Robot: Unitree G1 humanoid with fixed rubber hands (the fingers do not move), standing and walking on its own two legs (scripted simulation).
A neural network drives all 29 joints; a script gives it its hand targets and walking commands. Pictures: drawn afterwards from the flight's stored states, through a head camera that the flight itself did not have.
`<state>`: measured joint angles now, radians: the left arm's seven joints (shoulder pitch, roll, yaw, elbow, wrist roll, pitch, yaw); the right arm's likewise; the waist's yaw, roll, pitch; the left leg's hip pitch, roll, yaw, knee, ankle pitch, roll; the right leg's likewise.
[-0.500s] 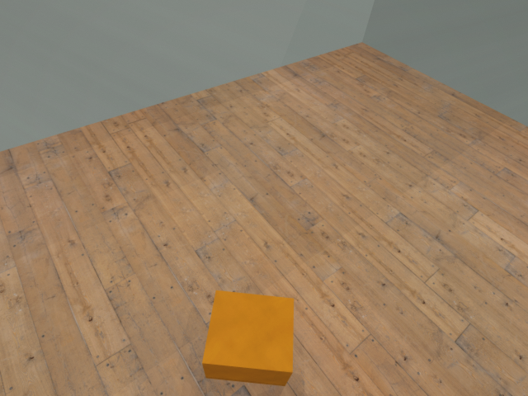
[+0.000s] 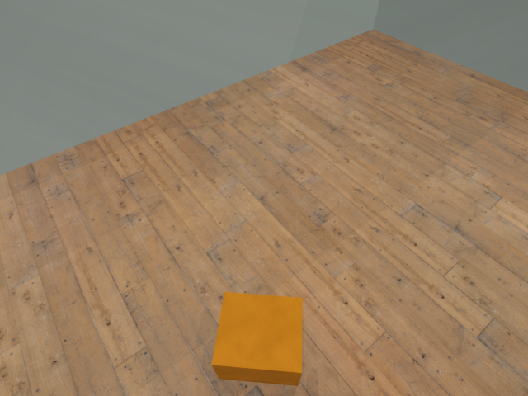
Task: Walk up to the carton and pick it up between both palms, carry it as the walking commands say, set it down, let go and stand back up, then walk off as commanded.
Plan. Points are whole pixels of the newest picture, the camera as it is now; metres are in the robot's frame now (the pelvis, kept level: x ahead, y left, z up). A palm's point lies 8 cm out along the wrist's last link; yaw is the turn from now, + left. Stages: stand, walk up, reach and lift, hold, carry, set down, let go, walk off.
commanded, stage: walk up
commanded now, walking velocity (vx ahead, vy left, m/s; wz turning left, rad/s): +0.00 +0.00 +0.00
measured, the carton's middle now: (260, 338) +0.43 +0.05 -0.68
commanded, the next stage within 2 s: stand in 1.00 s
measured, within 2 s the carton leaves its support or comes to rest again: neither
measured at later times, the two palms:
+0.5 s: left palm out of the picture -0.01 +0.26 -0.14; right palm out of the picture -0.05 -0.17 -0.15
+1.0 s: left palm out of the picture -0.06 +0.26 -0.15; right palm out of the picture -0.06 -0.17 -0.14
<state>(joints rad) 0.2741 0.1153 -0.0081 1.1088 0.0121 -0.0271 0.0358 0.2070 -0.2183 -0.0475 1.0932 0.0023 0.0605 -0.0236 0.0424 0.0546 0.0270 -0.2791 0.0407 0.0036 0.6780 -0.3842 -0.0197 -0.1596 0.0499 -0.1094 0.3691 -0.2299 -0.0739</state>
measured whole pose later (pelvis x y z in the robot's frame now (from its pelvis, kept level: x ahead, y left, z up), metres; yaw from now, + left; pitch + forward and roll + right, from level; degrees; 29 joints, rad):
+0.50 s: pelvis -0.02 +0.04 +0.00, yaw -1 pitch -2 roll +0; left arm 0.24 0.16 -0.01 1.15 0.01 -0.01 0.03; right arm 0.30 -0.12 0.02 1.15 -0.01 -0.01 -0.03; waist 0.00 0.01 0.07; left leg -0.10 -0.01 0.05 0.35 -0.22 0.03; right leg -0.12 -0.01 -0.08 0.34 -0.19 -0.01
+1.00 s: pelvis -0.03 +0.04 +0.00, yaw -1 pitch -2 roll +0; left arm 0.30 0.15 -0.02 1.17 0.01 -0.02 0.03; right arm 0.31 -0.13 0.01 1.15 -0.02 -0.02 -0.03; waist 0.01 0.00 0.05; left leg -0.14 -0.01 0.06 0.37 -0.21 0.04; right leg -0.15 -0.01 -0.07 0.34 -0.17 -0.01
